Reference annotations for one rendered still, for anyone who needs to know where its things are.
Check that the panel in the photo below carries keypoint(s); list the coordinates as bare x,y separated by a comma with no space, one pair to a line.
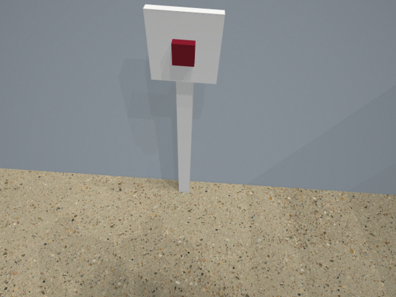
205,26

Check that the button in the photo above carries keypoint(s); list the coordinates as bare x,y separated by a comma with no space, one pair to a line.
183,52

